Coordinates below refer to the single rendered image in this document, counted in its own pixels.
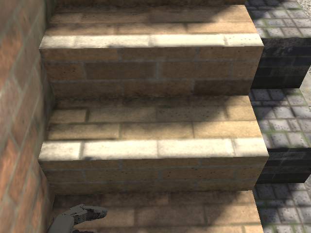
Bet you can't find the left robot hand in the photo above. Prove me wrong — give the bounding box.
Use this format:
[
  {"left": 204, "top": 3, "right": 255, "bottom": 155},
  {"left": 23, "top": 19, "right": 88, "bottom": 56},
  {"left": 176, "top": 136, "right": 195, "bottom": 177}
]
[{"left": 46, "top": 204, "right": 107, "bottom": 233}]

